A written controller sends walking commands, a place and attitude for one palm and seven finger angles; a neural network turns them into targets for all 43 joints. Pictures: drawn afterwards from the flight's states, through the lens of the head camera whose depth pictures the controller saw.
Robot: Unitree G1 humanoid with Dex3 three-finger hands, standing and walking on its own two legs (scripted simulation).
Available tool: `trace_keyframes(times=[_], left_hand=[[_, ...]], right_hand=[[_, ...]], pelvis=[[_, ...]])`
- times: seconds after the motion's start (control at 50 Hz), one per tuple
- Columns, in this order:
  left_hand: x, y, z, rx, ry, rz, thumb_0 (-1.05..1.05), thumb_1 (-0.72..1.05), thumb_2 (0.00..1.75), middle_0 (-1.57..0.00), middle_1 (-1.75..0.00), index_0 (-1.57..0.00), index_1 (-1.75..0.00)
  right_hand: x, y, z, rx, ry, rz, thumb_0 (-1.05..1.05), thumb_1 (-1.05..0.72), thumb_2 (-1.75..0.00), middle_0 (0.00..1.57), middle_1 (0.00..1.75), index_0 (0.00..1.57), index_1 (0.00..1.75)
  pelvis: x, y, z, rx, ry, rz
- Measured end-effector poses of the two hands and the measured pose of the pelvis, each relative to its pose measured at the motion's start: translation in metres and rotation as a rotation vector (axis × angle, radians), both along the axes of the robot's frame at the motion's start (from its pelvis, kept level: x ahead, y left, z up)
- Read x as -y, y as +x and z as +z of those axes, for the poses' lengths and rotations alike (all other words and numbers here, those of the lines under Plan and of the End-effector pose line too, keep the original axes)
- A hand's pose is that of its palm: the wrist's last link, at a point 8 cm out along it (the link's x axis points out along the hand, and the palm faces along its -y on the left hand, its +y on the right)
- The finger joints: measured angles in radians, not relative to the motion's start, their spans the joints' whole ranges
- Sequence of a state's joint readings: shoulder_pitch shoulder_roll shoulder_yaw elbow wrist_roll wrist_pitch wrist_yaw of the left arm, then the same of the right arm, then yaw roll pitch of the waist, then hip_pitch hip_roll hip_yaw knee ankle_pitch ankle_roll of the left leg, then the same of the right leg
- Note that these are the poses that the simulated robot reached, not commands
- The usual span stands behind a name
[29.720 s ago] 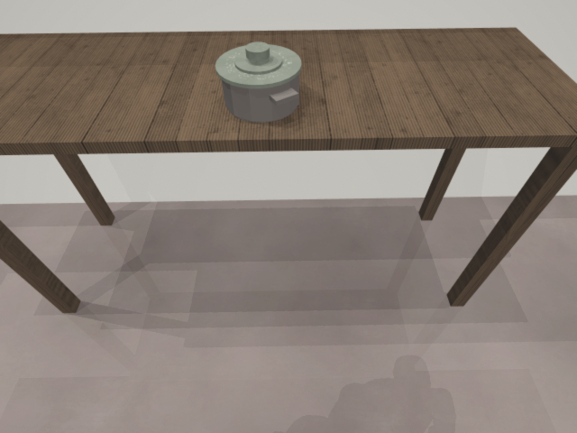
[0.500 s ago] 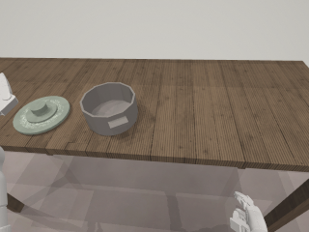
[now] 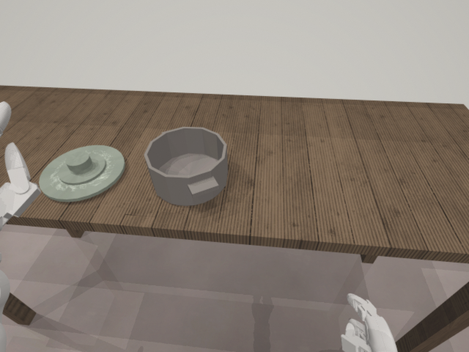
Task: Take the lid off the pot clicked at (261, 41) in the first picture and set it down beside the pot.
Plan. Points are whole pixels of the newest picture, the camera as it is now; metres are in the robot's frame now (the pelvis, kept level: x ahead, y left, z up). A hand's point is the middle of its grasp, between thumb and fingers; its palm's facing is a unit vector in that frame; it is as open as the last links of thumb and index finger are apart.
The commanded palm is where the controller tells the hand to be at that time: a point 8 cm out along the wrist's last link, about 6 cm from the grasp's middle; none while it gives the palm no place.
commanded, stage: draw the hand back to the body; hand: left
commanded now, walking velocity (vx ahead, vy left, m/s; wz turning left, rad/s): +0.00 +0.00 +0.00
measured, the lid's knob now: (78, 161) +0.44 +0.40 +0.08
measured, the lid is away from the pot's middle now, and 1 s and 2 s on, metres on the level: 0.24 0.24 0.24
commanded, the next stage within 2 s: step back with the hand held close in 0.30 s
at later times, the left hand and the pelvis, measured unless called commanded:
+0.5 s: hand out of the picture +0.16 +0.27 +0.27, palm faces +0.51 -0.79 -0.33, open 7.4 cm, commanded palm +0.11 +0.31 +0.26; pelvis -0.02 +0.03 +0.00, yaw +1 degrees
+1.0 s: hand out of the picture +0.13 +0.27 +0.26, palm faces +0.46 -0.76 -0.47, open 7.4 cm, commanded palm +0.07 +0.33 +0.26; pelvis -0.06 +0.05 -0.02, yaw +0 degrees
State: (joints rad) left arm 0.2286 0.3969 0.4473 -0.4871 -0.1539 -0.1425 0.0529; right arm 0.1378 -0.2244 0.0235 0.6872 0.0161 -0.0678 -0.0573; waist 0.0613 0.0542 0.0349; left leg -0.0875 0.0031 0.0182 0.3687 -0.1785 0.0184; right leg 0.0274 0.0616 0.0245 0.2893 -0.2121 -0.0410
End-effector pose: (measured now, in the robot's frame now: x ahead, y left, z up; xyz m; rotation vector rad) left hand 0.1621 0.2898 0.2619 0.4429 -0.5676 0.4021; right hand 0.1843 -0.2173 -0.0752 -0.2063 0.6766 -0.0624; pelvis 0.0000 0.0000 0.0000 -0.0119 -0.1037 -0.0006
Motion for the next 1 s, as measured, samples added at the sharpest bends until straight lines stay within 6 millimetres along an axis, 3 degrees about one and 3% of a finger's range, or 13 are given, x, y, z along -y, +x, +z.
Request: trace_keyframes(times=[0.26, 0.42, 0.5, 0.58, 0.72, 0.8, 1.0], left_hand=[[-0.008, -0.035, -0.001, 0.006, 0.026, -0.02, 0.01, 0.88, 0.9, -0.21, -0.3, -0.21, -0.3], [-0.018, -0.042, -0.003, 0.019, 0.001, -0.001, 0.01, 0.88, 0.9, -0.2, -0.3, -0.21, -0.3], [-0.022, -0.045, 0.011, 0.075, 0.102, 0.016, 0.01, 0.88, 0.9, -0.21, -0.3, -0.21, -0.3], [-0.024, -0.038, 0.011, 0.092, 0.146, -0.015, 0.01, 0.88, 0.9, -0.2, -0.3, -0.21, -0.3], [-0.025, -0.023, -0.017, -0.059, 0.162, -0.106, 0.01, 0.88, 0.9, -0.2, -0.3, -0.21, -0.3], [-0.023, -0.034, -0.019, -0.088, 0.224, -0.133, 0.01, 0.88, 0.9, -0.21, -0.3, -0.21, -0.3], [-0.02, -0.072, 0.007, 0.078, 0.277, -0.064, 0.01, 0.88, 0.9, -0.21, -0.3, -0.22, -0.3]], right_hand=[[-0.036, 0.002, 0.01, 0.038, 0.003, 0.048, 0.01, -0.91, -0.9, 0.2, 0.3, 0.2, 0.3], [-0.05, -0.005, 0.009, 0.03, 0.007, 0.07, 0.01, -0.91, -0.9, 0.2, 0.3, 0.2, 0.3], [-0.049, -0.01, 0.009, 0.02, 0.005, 0.062, 0.01, -0.91, -0.9, 0.2, 0.3, 0.2, 0.3], [-0.042, -0.021, 0.008, -0.009, -0.011, 0.018, 0.01, -0.91, -0.9, 0.2, 0.3, 0.2, 0.3], [-0.027, -0.051, 0.007, -0.057, -0.049, -0.095, 0.01, -0.91, -0.9, 0.2, 0.3, 0.2, 0.3], [-0.025, -0.068, 0.005, -0.079, -0.068, -0.116, 0.01, -0.91, -0.9, 0.2, 0.3, 0.2, 0.3], [-0.035, -0.092, -0.015, -0.075, -0.019, -0.102, 0.01, -0.91, -0.9, 0.2, 0.3, 0.2, 0.3]], pelvis=[[-0.02, -0.009, -0.001, 0.013, -0.011, 0.009], [-0.027, -0.017, -0.001, 0.017, -0.013, 0.013], [-0.03, -0.021, -0.002, -0.017, -0.027, 0.006], [-0.036, -0.026, -0.004, -0.052, -0.036, -0.003], [-0.05, -0.034, -0.007, -0.09, -0.027, -0.018], [-0.052, -0.041, -0.01, -0.105, -0.02, -0.016], [-0.05, -0.063, -0.018, -0.109, -0.041, -0.009]])
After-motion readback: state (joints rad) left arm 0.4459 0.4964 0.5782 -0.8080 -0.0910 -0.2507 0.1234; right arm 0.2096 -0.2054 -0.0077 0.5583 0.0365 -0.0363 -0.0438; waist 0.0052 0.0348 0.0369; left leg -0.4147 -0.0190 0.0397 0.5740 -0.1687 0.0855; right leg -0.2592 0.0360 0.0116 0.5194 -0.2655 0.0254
